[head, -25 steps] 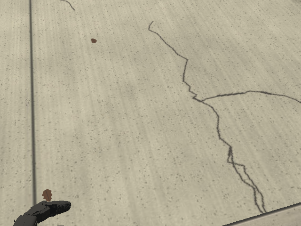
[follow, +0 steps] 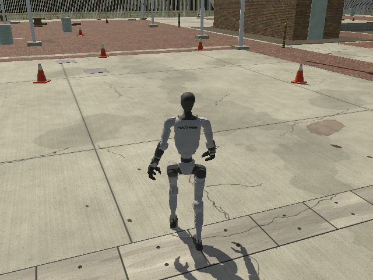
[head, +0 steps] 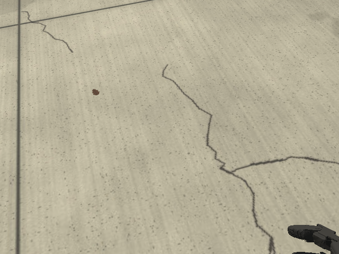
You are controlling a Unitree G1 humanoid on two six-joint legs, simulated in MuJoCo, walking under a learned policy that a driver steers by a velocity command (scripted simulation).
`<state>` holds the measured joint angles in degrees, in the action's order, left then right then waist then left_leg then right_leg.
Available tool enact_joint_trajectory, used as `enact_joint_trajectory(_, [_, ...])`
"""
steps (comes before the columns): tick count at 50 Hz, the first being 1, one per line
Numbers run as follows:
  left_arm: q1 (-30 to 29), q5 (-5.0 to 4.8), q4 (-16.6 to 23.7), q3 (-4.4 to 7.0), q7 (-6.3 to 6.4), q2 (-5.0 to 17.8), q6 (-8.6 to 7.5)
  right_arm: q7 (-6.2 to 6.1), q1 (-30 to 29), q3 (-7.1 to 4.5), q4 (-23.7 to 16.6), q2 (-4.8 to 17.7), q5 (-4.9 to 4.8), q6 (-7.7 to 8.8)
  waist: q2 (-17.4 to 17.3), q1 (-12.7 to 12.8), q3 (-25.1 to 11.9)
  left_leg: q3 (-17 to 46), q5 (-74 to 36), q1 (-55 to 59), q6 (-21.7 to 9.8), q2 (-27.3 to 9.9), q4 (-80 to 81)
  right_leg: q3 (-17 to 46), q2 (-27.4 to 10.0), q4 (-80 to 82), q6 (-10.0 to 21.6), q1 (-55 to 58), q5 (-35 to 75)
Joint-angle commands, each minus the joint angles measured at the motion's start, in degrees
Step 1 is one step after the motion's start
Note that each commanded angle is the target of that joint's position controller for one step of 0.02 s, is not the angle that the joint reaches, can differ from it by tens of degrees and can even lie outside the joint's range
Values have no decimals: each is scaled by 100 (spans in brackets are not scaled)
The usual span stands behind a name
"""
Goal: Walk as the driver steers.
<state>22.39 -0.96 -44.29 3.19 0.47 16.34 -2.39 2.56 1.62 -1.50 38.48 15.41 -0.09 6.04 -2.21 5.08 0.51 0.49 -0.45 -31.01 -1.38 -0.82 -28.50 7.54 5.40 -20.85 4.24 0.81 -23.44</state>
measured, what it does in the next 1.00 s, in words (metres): walks ahead: left foot, then right foot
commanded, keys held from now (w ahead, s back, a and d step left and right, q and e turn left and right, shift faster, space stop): w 0.34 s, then w+q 0.26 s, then no key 0.40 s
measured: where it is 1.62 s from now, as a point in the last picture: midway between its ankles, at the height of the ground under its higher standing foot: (200, 237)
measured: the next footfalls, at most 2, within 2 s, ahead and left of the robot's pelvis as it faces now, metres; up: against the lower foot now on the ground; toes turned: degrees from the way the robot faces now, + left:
left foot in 0.02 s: +0.20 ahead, +0.12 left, +0.00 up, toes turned +0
right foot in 0.52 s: +0.46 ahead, -0.13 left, +0.00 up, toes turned +3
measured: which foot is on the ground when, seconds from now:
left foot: up 0.00-0.00, down 0.02-0.54, up 0.56-0.92, down 0.94-1.00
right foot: down 0.00-0.04, up 0.06-0.50, down 0.52-0.98, up 1.00-1.00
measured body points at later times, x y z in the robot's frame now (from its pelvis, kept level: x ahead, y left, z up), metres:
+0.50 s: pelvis +0.28 -0.01 +0.00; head +0.31 -0.02 +0.45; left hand +0.52 +0.21 -0.06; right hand +0.27 -0.29 -0.12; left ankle +0.16 +0.12 -0.73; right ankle +0.43 -0.14 -0.72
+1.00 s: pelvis +0.48 +0.00 +0.00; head +0.51 +0.01 +0.45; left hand +0.50 +0.28 -0.13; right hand +0.71 -0.21 -0.09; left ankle +0.55 +0.11 -0.73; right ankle +0.43 -0.14 -0.72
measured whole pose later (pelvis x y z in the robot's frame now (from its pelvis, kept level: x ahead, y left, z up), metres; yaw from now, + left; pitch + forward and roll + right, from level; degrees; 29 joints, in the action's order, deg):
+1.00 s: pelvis +0.48 +0.00 +0.00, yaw +9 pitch +1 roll -2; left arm 13.7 0.3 -51.0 2.6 0.2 15.7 -3.2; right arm 0.1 5.7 -1.7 40.9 14.1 1.4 1.2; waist -0.4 2.9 1.4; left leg 0.4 6.5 -24.2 -1.6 -0.5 -29.6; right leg -4.1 -0.8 -33.5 -0.8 -10.5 -23.9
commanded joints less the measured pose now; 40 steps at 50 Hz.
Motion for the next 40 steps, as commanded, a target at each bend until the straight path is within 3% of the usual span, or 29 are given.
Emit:
enact_joint_trajectory(1, [-88,21,240,219,36,906,17,-39,647,-357,-221,909,24,128,733,-725,-582,-192,117,1513,-435,143,180,555,-1312,-1179,461,-105,5241])
enact_joint_trajectory(2, [-188,111,389,127,36,712,8,-81,1688,-434,-77,1210,94,129,373,-1166,-1444,714,-285,3271,-852,-712,-112,355,-993,-2682,266,-1110,4221])
enact_joint_trajectory(3, [685,33,346,-20,-3,211,-84,-72,2262,-551,124,1555,88,80,-1251,-941,-2325,3282,866,5456,-1836,-2014,221,-70,2,-4920,-233,-3329,493])
enact_joint_trajectory(4, [476,-11,308,20,-26,585,-157,-57,2361,-429,170,1045,-75,45,-1092,-1117,-2222,4235,1959,5482,-1774,-2138,910,361,-70,-5514,-246,-4132,-861])
enact_joint_trajectory(5, [-189,-116,469,117,-48,891,-193,-98,1935,-359,124,847,-95,7,-578,-1139,-1216,3445,2246,4700,-1501,-1956,1068,251,-396,-5682,-249,-4538,-447])
enact_joint_trajectory(6, [-613,-88,592,88,-41,838,-222,-124,1556,-320,62,781,-29,-37,-78,-988,-683,2801,1872,3846,-1335,-1729,1202,-20,-690,-5440,-247,-4453,35])
enact_joint_trajectory(7, [-826,6,646,97,-42,756,-235,-115,1330,-276,67,682,19,-50,89,-827,-232,2354,1319,3126,-1291,-1497,1388,-142,-868,-5035,-274,-4338,312])
enact_joint_trajectory(8, [-728,42,629,113,-43,685,-217,-115,1225,-238,59,604,75,-24,-66,-634,-163,2052,887,2700,-1243,-1331,1529,-147,-1037,-4761,-292,-4011,513])
enact_joint_trajectory(11, [-513,51,546,48,-40,395,-125,-104,1206,-245,161,637,3,31,-267,-442,-146,1428,118,2203,-1319,-1146,1842,-326,-1159,-4117,-431,-3694,639])
enact_joint_trajectory(14, [-1084,103,710,-32,-43,253,-143,-156,1321,-314,283,876,-25,5,-145,-567,-14,920,-283,2101,-1283,-1051,2020,-444,-1228,-3027,-547,-3772,1485])
enact_joint_trajectory(17, [-1675,74,808,-80,-107,172,-208,-187,1535,-333,405,983,-79,-54,-125,-793,72,500,-236,2078,-1082,-867,2018,-588,-1067,-1865,-543,-3427,2484])
enact_joint_trajectory(19, [-2076,46,929,-72,-149,206,-249,-192,1860,-344,547,1032,-130,-99,-114,-949,150,615,-86,2156,-1057,-936,1924,-603,-933,-1440,-557,-3243,2732])
enact_joint_trajectory(22, [-2332,19,1054,-14,-228,363,-323,-228,2007,-376,643,1102,-168,-195,-183,-909,212,948,84,2541,-959,-1160,1596,-471,-828,-952,-453,-3137,2454])
enact_joint_trajectory(24, [-2069,20,994,58,-242,520,-372,-265,1955,-412,664,1182,-161,-258,-273,-678,104,1130,-47,2664,-834,-1242,1235,-501,-746,-716,-340,-2638,2097])
enact_joint_trajectory(25, [-1606,33,864,137,-218,646,-386,-276,1889,-394,658,1144,-154,-277,-252,-397,-126,1036,-523,2562,-709,-1080,747,-608,-660,-525,-223,-1921,1995])
enact_joint_trajectory(26, [-830,88,682,268,-164,924,-397,-274,1900,-312,628,918,-103,-270,-126,-41,-688,801,-613,2151,-512,-728,-292,-472,-884,-604,-22,-683,2032])
enact_joint_trajectory(27, [179,168,587,380,-92,1378,-367,-278,1916,-149,429,464,76,-253,748,301,-1682,412,1042,1068,-237,-213,-2200,766,-2109,-777,325,959,2089])
enact_joint_trajectory(28, [264,190,488,413,-126,1583,-295,-263,2681,-61,331,134,-116,-157,2351,-104,-2240,375,3494,-735,-20,348,-3762,3149,-3021,-3,1094,2093,623])
enact_joint_trajectory(29, [79,121,554,277,-131,988,-287,-274,2366,-223,456,794,-237,-144,1479,82,-1626,760,3260,-1278,7,30,-4399,3036,-2824,299,938,1627,-191])
enact_joint_trajectory(30, [-216,80,552,191,-115,738,-295,-269,1871,-302,334,985,-252,-149,1119,68,-944,671,2699,-1461,-16,-174,-4446,2141,-2651,370,734,967,-30])
enact_joint_trajectory(31, [-597,130,553,132,-131,621,-311,-298,1644,-299,306,884,-188,-178,733,-118,-573,590,2285,-1182,48,-330,-4287,1559,-2401,477,670,243,1076])
enact_joint_trajectory(32, [-887,166,526,93,-155,471,-326,-312,1567,-320,285,810,-108,-223,721,-297,-287,589,2096,-968,113,-409,-4031,1010,-2190,548,674,-280,2257])
enact_joint_trajectory(33, [-1039,211,492,83,-164,433,-359,-308,1708,-321,305,704,-99,-286,851,-491,-258,591,2039,-570,174,-470,-3884,567,-2084,585,674,-643,3283])
enact_joint_trajectory(35, [-1168,199,375,99,-164,426,-422,-319,1860,-290,343,488,-83,-394,772,-683,-289,475,2001,-194,294,-375,-3524,0,-1990,633,784,-990,4635])
enact_joint_trajectory(38, [-1300,158,195,148,-84,602,-390,-303,1504,-177,196,232,12,-453,688,-718,-270,326,1257,51,357,-390,-2267,-605,-1853,707,793,-1177,5155])
enact_joint_trajectory(40, [-1248,142,85,160,-34,686,-314,-242,1215,-127,147,187,22,-433,725,-595,-365,133,578,485,327,-317,-1463,-886,-1711,711,726,-1224,5101])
